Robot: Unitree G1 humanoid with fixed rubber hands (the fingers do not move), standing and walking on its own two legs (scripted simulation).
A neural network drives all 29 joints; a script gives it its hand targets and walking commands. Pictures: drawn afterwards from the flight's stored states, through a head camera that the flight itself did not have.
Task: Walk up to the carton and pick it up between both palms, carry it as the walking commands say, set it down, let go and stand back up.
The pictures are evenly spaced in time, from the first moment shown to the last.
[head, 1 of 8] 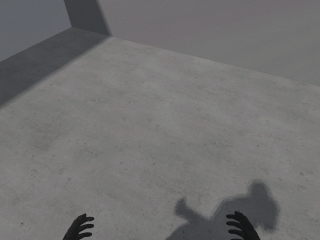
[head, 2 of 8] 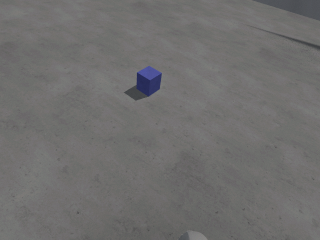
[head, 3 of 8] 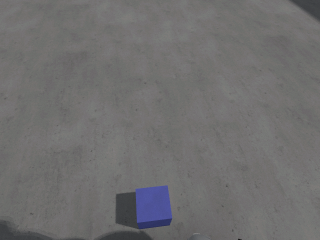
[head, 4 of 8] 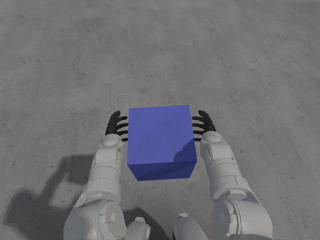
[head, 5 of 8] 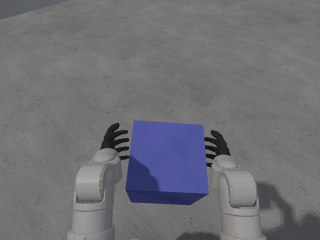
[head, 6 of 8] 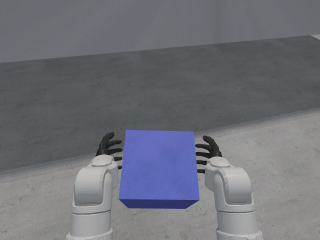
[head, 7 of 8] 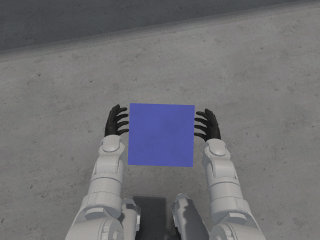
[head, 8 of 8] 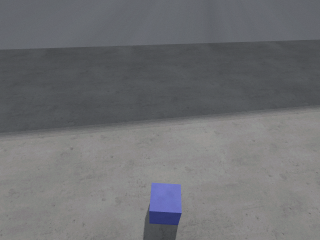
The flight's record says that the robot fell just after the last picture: no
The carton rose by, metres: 0.70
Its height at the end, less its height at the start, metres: +0.00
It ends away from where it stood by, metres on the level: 2.00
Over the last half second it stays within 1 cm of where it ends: yes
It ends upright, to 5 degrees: yes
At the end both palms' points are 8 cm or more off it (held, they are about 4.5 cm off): yes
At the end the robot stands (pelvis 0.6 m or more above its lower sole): yes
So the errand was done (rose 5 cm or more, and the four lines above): yes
